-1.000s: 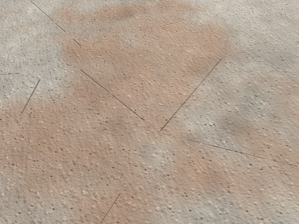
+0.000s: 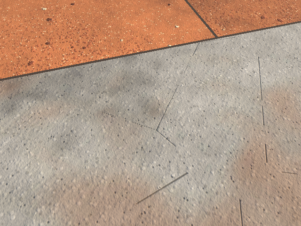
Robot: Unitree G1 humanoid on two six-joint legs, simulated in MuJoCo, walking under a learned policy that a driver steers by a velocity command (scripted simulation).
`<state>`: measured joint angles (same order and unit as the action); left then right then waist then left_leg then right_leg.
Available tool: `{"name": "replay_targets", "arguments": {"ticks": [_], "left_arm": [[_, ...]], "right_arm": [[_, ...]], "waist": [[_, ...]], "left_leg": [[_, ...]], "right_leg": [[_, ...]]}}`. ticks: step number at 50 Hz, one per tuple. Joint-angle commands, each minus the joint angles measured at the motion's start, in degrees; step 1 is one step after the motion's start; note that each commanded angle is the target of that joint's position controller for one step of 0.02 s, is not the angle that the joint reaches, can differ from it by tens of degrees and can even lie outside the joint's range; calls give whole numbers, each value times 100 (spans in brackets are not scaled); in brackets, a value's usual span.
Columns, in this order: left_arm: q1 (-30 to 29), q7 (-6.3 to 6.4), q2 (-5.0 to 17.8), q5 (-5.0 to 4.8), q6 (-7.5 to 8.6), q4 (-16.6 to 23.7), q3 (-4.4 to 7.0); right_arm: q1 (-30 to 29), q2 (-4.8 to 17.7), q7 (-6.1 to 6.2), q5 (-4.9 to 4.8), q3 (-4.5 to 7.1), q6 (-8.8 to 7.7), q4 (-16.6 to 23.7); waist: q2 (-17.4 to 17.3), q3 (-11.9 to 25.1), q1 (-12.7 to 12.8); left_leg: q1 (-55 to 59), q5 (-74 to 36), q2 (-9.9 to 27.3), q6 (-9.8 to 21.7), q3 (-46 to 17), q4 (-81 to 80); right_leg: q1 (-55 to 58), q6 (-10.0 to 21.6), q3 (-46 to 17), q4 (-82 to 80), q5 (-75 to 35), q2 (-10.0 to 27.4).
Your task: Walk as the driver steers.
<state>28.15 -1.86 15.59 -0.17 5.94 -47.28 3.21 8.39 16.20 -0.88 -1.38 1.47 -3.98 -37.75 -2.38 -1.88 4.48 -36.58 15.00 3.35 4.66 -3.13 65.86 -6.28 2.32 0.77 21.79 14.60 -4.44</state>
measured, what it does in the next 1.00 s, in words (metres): walks ahead, turning right: left foot, then right foot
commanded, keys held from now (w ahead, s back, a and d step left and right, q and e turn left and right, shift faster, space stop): w+shift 0.06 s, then w+e+shift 0.94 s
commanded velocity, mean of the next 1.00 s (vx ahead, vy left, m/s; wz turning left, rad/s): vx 1.00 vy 0.00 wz -0.66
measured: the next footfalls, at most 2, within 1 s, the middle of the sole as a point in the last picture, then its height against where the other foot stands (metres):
left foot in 0.26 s outside the picture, level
right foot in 0.72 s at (207, 171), level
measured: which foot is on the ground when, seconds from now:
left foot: up 0.00-0.24, down 0.26-0.72, up 0.74-1.00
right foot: down 0.00-0.28, up 0.30-0.70, down 0.72-1.00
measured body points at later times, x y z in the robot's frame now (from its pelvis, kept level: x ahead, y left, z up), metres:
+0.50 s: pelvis +0.44 +0.02 +0.00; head +0.45 +0.01 +0.45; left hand +0.67 +0.26 -0.08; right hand +0.38 -0.28 -0.12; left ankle +0.42 +0.15 -0.74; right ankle +0.49 -0.13 -0.64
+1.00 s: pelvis +0.84 -0.17 +0.00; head +0.85 -0.20 +0.45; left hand +1.02 +0.03 -0.11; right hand +0.91 -0.52 -0.04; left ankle +1.14 -0.13 -0.67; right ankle +0.76 -0.17 -0.74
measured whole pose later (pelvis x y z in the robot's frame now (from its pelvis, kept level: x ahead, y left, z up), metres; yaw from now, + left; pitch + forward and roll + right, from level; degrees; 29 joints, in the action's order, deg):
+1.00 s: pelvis +0.84 -0.17 +0.00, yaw -43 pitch -1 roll +1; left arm 26.6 0.0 13.7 -1.5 3.3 -42.0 2.3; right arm -2.3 15.7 -0.5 0.8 1.4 -7.2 -33.9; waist -1.1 -3.6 6.1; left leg -38.5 2.9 4.2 -3.1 -10.2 43.2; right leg -5.0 8.0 -10.0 24.7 17.4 -8.8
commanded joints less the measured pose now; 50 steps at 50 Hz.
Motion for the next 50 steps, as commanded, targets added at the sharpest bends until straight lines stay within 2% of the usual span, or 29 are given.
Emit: {"name": "replay_targets", "arguments": {"ticks": [1, 5, 9, 11, 12, 13, 14, 15, 16, 17, 18, 19, 20, 21, 23, 26, 30, 32, 34, 35, 36, 37, 38, 39, 40, 42, 44, 47, 50], "left_arm": [[-575, 48, 660, -31, 169, 461, 68], [147, 132, 550, -146, 142, 145, -39], [393, 230, 795, -188, -45, -39, -25], [382, 255, 1040, -77, -130, -115, 22], [232, 247, 1176, 17, -195, -131, 38], [-82, 254, 1033, 126, -207, 42, -14], [797, 244, -72, 77, -80, 250, -260], [747, 233, 57, -276, 26, 291, -282], [-170, 284, 521, -466, 23, 482, -111], [-722, 298, 564, -402, 16, 617, -93], [-981, 279, 493, -257, -15, 666, -72], [-904, 227, 370, -227, -118, 680, -42], [-780, 174, 211, -271, -255, 688, -42], [-778, 147, 68, -309, -391, 717, -53], [-996, 138, 10, -232, -547, 856, -62], [-1355, 55, 173, -154, -540, 1032, -55], [-2174, -176, 395, -154, -442, 1251, -32], [-2104, -219, 696, -204, -438, 1325, 88], [-1031, -187, 1136, -306, -539, 1176, 308], [265, -137, 1551, -278, -611, 833, 531], [969, -23, 1751, -343, -677, 536, 641], [201, -11, 2105, -236, -608, 711, 580], [-110, -78, 1635, -102, -412, 1127, 418], [-105, -100, 1294, -36, -260, 1152, 366], [-255, -149, 1185, -7, -141, 1074, 325], [-960, -88, 1106, 38, -40, 1226, 289], [-1099, 19, 943, -54, -57, 1253, 224], [-829, 230, 826, -155, -96, 1119, 189], [-660, 291, 957, -179, -199, 977, 262]], "right_arm": [[-322, 162, -38, 74, -17, -103, 451], [-1536, 46, -186, 109, -84, -253, 857], [-1901, 273, -302, 29, 39, -385, 1019], [-1167, 669, -212, -14, 231, -374, 916], [-244, 905, -122, -73, 360, -329, 758], [1219, 1108, 1, -45, 456, -255, 442], [1849, 1669, 20, 188, 577, -236, 215], [2018, 1333, -53, 198, 492, -266, 160], [1705, 881, -17, 136, 402, -262, 31], [1422, 682, 6, 115, 352, -258, -88], [1124, 550, 4, 195, 329, -266, -184], [851, 327, 0, 306, 281, -297, -251], [593, 149, -5, 309, 256, -309, -321], [365, 74, -16, 224, 257, -317, -377], [68, 212, -7, 152, 304, -344, -442], [-85, 518, 77, 229, 364, -382, -439], [325, 1083, 116, 159, 468, -337, -523], [417, 1450, 111, 110, 549, -213, -506], [347, 1733, 120, 45, 624, -12, -426], [180, 1710, 126, 38, 612, 24, -343], [82, 1195, 109, 30, 460, -45, -385], [857, 13, 24, 116, 127, -302, 18], [574, 439, -25, 1, 67, -577, 343], [-239, 900, -26, -145, 174, -684, 469], [-473, 794, 25, -110, 163, -692, 489], [-78, 701, 64, 121, 168, -558, 317], [-81, 725, 77, 172, 214, -397, 265], [-1147, 396, 88, 273, 110, -341, 617], [-1705, 154, 3, 181, 78, -377, 880]], "waist": [[355, -533, -389], [305, -776, 50], [568, -692, -42], [1081, 16, -549], [1268, 606, -1163], [1237, 1432, -1897], [-747, 2784, -1278], [-1710, 3439, -1358], [-1374, 2045, -1423], [-734, 1214, -1349], [-252, 754, -1091], [-280, 490, -773], [-424, 354, -541], [-447, 122, -397], [-309, -344, -224], [-24, -589, -111], [488, -750, -386], [169, -460, -209], [-341, 204, 482], [-325, 820, 1095], [488, 696, 1326], [2843, 738, -58], [2120, 1632, 44], [1087, 897, 206], [31, 380, -79], [-60, 144, -624], [1, -57, -719], [25, -468, -324], [385, -355, 36]], "left_leg": [[-1217, -905, 435, -143, -268, -762], [-180, -2388, 158, -273, 232, -2417], [618, -2257, -290, -308, 285, -3576], [1629, -1525, -564, -169, 349, -3507], [2817, -1189, -597, -53, 423, -3482], [5004, -865, 131, 98, -132, -2937], [7226, 1413, 1846, 767, -2960, -3305], [7163, 3051, 2134, 923, -4769, -4660], [6347, 2812, 1875, 627, -3906, -4925], [5431, 1766, 1744, 506, -2926, -4902], [4476, 853, 1572, 470, -2213, -4987], [3720, 390, 1409, 466, -1652, -5139], [3260, 192, 1357, 466, -1228, -5296], [2921, 4, 1359, 429, -783, -5489], [2406, -527, 1372, 364, -82, -5794], [2222, -1034, 1019, 273, 977, -6011], [3026, -1951, 921, 48, 1745, -6113], [3835, -4839, 1004, -43, 1880, -5407], [4136, -7392, 1151, -51, 1886, -3580], [3394, -7366, 1114, -52, 1708, -1929], [2023, -3673, 380, -351, 1642, 530], [-422, 1810, -864, -600, 853, 2873], [-1084, 1541, -790, -296, -481, 2911], [-1212, 1008, -531, -74, -521, 2329], [-938, 638, -317, -15, -511, 1647], [-100, 293, -1, -217, -715, 838], [231, 241, 109, -461, -629, 4], [476, -884, -70, -817, -241, -1734], [1415, -2181, -436, -945, 21, -3128]], "right_leg": [[23, 1071, -1877, -1557, -56, 1668], [-366, 894, -1022, -1994, -1183, 1397], [444, 779, -967, -1617, -2491, 1598], [924, 608, -988, -474, -4818, 1698], [631, 461, -842, 724, -5470, 1565], [-886, 270, -861, 2505, -4403, 1359], [-2962, 45, -704, 4889, -181, 514], [-3501, 120, -1183, 5807, 1140, 458], [-4132, 121, -954, 6130, 833, 728], [-4260, 120, -775, 6008, 478, 959], [-3970, 121, -718, 5759, 253, 1176], [-3583, 117, -763, 5589, 77, 1367], [-3317, 97, -779, 5500, 118, 1495], [-3293, 66, -765, 5359, 269, 1613], [-3487, -25, -707, 5173, 5, 1705], [-3453, -61, -490, 4240, -1361, 1602], [-2916, 258, 271, 2587, -2363, 1228], [-2455, 441, 780, 2343, -1945, 748], [-1268, 672, 1076, 2562, -882, 261], [481, 888, 883, 2496, -581, 90], [1668, 1126, 178, 2043, -600, 202], [2566, 2169, -2817, 955, 456, 1077], [2739, 2466, -5198, -546, 2571, 1847], [2032, 2040, -5261, -1074, 2898, 1884], [1126, 1794, -4927, -1108, 2582, 1754], [-225, 1775, -4011, -792, 1473, 1311], [-798, 1699, -3224, -942, 820, 980], [-1462, 1544, -2378, -1009, -206, 556], [-1881, 1137, -2105, -895, 1, 342]]}}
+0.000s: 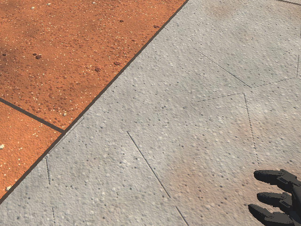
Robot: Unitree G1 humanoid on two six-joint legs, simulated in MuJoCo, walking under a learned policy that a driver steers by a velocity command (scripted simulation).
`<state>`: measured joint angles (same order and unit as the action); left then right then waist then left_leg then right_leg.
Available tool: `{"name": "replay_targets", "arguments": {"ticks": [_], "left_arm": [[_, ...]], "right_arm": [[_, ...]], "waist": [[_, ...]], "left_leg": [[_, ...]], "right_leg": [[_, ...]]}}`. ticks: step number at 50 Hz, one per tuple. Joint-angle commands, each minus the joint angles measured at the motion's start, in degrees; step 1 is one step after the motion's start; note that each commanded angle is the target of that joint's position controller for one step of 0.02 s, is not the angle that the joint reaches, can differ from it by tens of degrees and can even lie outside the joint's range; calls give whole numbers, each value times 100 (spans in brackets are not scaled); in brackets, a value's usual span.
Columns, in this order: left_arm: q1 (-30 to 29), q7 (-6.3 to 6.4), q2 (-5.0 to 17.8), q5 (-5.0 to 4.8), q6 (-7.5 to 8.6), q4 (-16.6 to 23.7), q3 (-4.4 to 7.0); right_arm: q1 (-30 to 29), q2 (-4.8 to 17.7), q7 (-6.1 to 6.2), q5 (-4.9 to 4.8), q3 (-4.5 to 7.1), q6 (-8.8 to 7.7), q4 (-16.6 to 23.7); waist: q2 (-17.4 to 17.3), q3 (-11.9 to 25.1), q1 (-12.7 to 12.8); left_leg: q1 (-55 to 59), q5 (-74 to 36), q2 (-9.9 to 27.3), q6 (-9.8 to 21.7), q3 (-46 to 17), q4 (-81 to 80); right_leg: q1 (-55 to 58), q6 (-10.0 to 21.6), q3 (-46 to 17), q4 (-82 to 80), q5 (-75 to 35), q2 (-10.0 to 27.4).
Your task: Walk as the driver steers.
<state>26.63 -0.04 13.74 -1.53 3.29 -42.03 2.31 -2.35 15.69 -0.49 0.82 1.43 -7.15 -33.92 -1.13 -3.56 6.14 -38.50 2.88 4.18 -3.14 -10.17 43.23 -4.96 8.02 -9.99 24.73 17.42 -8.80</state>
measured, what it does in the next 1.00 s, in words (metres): walks ahead: left foot, then right foot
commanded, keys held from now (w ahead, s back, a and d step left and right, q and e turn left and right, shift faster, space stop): w+e+shift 0.22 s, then w+shift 0.36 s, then w+q+shift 0.28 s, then q+shift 0.14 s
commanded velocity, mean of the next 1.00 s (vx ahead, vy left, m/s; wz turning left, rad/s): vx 0.96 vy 0.00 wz -0.22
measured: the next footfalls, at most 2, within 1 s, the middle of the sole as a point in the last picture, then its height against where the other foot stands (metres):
left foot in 0.16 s outside the picture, level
right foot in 0.64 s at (230, 183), level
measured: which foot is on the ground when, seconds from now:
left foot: up 0.00-0.14, down 0.16-0.66, up 0.68-1.00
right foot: down 0.00-0.16, up 0.18-0.62, down 0.64-1.00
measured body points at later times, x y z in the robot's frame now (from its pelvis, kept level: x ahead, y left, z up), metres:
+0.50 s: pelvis +0.42 +0.02 -0.01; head +0.43 +0.00 +0.44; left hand +0.75 +0.12 -0.05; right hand +0.24 -0.19 -0.14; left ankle +0.33 +0.19 -0.74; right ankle +0.55 -0.18 -0.67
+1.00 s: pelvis +0.83 -0.18 -0.02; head +0.85 -0.17 +0.43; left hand +0.90 +0.09 -0.15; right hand +0.97 -0.47 -0.10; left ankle +1.09 -0.11 -0.68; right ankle +0.66 -0.22 -0.74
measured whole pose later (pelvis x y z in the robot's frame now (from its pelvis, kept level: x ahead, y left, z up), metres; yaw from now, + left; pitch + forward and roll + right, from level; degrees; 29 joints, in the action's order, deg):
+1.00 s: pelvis +0.83 -0.18 -0.02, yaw -11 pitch -1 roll -3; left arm 21.9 1.3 15.0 0.8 5.8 -48.2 3.6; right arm 6.8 17.8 -3.0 -0.8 3.0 -2.8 -41.8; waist -2.0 -3.3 4.1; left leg -44.3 -9.8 5.4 1.8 2.6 45.0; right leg 8.6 1.2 14.9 16.6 23.8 -3.3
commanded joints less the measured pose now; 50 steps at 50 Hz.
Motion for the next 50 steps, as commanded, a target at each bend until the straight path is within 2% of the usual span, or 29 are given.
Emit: {"name": "replay_targets", "arguments": {"ticks": [1, 5, 7, 8, 9, 10, 11, 12, 13, 14, 17, 21, 24, 27, 29, 30, 31, 32, 33, 34, 35, 36, 37, 38, 40, 42, 44, 47, 50], "left_arm": [[-433, 111, 1150, -70, 60, 399, 371], [-396, 183, 1021, -118, -2, 254, 418], [-719, 100, 975, 88, -64, 395, 381], [-719, 29, 399, 291, -58, 573, 169], [431, -7, -92, -244, 26, 890, -14], [105, 74, 494, -394, -28, 681, 14], [-698, 68, 909, -219, -59, 749, 100], [-1153, 58, 916, -38, -74, 804, 113], [-1449, 31, 837, 81, -47, 935, 122], [-1426, -27, 710, 16, -63, 947, 113], [-1469, -78, 395, -127, -124, 956, 23], [-2088, -159, 463, -27, -29, 1106, -28], [-2941, -299, 439, 47, 99, 1335, -92], [-3536, -440, 362, 2, 218, 1559, -118], [-3477, -442, 615, 6, 224, 1638, 10], [-3056, -400, 822, 16, 185, 1619, 117], [-1960, -315, 1111, -3, 129, 1393, 279], [-484, -195, 1337, -19, 46, 986, 429], [170, -75, 1850, 99, 16, 652, 494], [282, -105, 1679, 222, 120, 709, 423], [104, -145, 1143, 235, 185, 572, 317], [-209, -162, 980, 195, 237, 440, 270], [-600, -177, 877, 230, 297, 352, 255], [-895, -205, 577, 314, 361, 284, 197], [-1217, -238, 239, 253, 419, 131, 164], [-1415, -214, 317, 177, 448, 12, 194], [-1565, -131, 402, 268, 464, -2, 199], [-1703, 97, 664, 282, 429, 61, 217], [-1182, 312, 1305, 150, 334, -8, 345]], "right_arm": [[-663, 311, -54, -122, 140, -79, 535], [-395, 811, -43, -335, 379, -150, 548], [1475, 1174, 48, -393, 632, -140, 194], [2866, 1386, 125, -317, 637, -59, -3], [2824, 1857, -18, -3, 658, -80, -126], [2248, 1205, -48, -19, 562, -36, 70], [2018, 803, 4, -76, 474, 26, 88], [2027, 772, 2, -25, 450, 74, -97], [1958, 744, -9, 15, 429, 76, -264], [1887, 614, -11, 54, 371, 46, -392], [1989, 304, -101, -112, 276, -21, -717], [2210, 690, -60, -68, 340, -46, -921], [2640, 772, -13, -149, 290, -35, -1153], [3092, 944, 0, -209, 234, 51, -1433], [3188, 1194, 45, -156, 234, 131, -1533], [3273, 1257, 74, -138, 218, 183, -1630], [3166, 1364, 105, -116, 216, 253, -1694], [2814, 1402, 142, -105, 198, 283, -1616], [3269, 419, 106, 28, -15, 221, -1333], [3682, 280, 62, -289, -106, 11, -1307], [2680, 801, 83, -528, 91, -39, -1115], [2194, 682, 88, -572, 92, -48, -931], [2057, 510, 106, -453, 79, -12, -935], [2231, 440, 99, -368, 121, 107, -1023], [2591, 215, 28, -412, 138, 373, -1169], [2319, 138, 16, -395, 147, 549, -1097], [1875, 166, 1, -342, 140, 570, -907], [1260, 204, -172, -126, 111, 431, -669], [1187, 313, -445, -143, 170, 364, -522]], "waist": [[363, -101, -78], [781, 27, -318], [873, 1185, -1381], [178, 2314, -1801], [-3258, 3063, -869], [-2389, 2210, -1064], [-1400, 1396, -1263], [-223, 926, -1233], [-120, 594, -1102], [-220, 367, -909], [-281, 47, -686], [59, -457, -643], [164, -637, -904], [-25, -701, -1019], [-568, -314, -763], [-907, 92, -418], [-1137, 690, 247], [-1034, 1242, 1083], [712, 2175, 502], [1528, 3525, 290], [922, 2314, 448], [639, 1206, 263], [184, 737, -75], [274, 497, -400], [568, 350, -720], [492, -89, -813], [390, -507, -845], [77, -673, -770], [188, -76, -734]], "left_leg": [[1854, -1138, -569, -191, 633, -1079], [1923, -563, -431, -88, 290, -1578], [3846, 136, -284, 159, 449, -1219], [5978, 1596, 635, 330, -587, -657], [7138, 4277, 2140, 1434, -4604, -2525], [6458, 5519, 1987, 1347, -4773, -2987], [5680, 4551, 1693, 1136, -3514, -2884], [4872, 3251, 1382, 1022, -2540, -2836], [4249, 2428, 1151, 1050, -1903, -2816], [3775, 2003, 977, 1041, -1430, -2910], [3410, 1567, 915, 1213, -803, -3199], [3394, 681, 1031, 1398, -29, -3650], [3259, -60, 854, 1228, 808, -4100], [3777, -1416, 914, 1138, 1213, -4134], [4410, -4446, 1037, 1081, 1453, -3407], [4558, -5715, 1150, 1047, 1384, -2672], [4284, -6360, 1169, 986, 1329, -1531], [2999, -5532, 931, 795, 1324, 151], [864, 452, 11, 667, 1085, 2510], [167, 2363, -416, 770, -24, 3744], [-429, 2046, -166, 781, -15, 4005], [-673, 1629, 30, 737, 173, 3793], [-445, 1286, 305, 694, 224, 3547], [-62, 956, 520, 673, 196, 3350], [380, 788, 754, 621, 208, 3191], [113, 644, 816, 549, 273, 3039], [-121, -22, 674, 495, 406, 2450], [507, -1347, 179, 440, 1319, 613], [1300, -1833, -442, 540, 1917, -401]], "right_leg": [[-1939, 493, -1169, -1105, -56, 823], [-607, 259, -1682, -295, -642, 1155], [-610, -99, -1327, 1732, -2355, 893], [-1847, -236, -926, 3846, -906, 661], [-3767, -457, -411, 5813, 1472, 175], [-4427, -484, -136, 6256, 817, 812], [-4495, -493, 154, 6226, 441, 941], [-4180, -474, 278, 5952, 258, 1150], [-3969, -441, 245, 5514, 95, 1323], [-3691, -403, 175, 5243, 23, 1483], [-3839, -325, 127, 4762, 141, 1558], [-4562, -426, 16, 3665, -1043, 1406], [-3948, -401, 749, 2401, -2037, 1341], [-3315, -263, 1267, 1430, -2137, 1121], [-2742, -107, 1643, 1274, -1534, 671], [-2054, 18, 1632, 1287, -1168, 548], [-709, 155, 1500, 1165, -1121, 497], [1307, 243, 1020, 944, -1336, 894], [3605, 326, -1203, 1105, -50, 2394], [3957, 761, -3788, -184, 1949, 3256], [3082, 483, -3286, -727, 2249, 2922], [2000, 414, -2299, -875, 1536, 2806], [1067, 323, -1630, -1006, 747, 2656], [362, 218, -927, -1099, 204, 2416], [-310, 80, 26, -1368, -482, 2240], [-717, -97, 777, -1640, -1018, 2180], [-960, -227, 1530, -1758, -2085, 1910], [-1189, -422, 2429, -1565, -3623, 1550], [-183, -665, 2501, -660, -5430, 1738]]}}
